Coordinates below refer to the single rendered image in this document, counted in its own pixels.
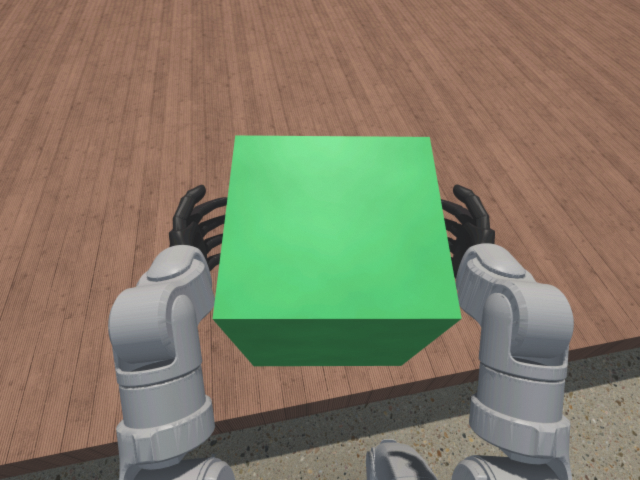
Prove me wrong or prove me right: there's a robot right thigh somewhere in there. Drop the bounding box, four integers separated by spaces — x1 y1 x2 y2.
366 442 438 480

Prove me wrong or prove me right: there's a left robot hand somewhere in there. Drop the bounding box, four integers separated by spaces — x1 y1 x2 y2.
169 185 227 271

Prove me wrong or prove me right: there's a robot right upper arm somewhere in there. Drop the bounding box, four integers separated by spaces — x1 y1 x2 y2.
451 455 560 480

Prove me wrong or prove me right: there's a right robot hand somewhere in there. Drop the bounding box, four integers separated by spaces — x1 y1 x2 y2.
441 184 495 279

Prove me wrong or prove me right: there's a robot left forearm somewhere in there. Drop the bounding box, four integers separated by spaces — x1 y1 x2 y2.
108 245 215 480

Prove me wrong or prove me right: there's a carton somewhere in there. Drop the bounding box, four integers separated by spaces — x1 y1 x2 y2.
213 135 462 366

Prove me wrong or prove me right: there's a robot left upper arm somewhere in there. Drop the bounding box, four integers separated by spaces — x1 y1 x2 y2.
134 457 235 480

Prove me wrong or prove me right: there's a robot right forearm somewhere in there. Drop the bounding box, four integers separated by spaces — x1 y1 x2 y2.
456 243 574 480

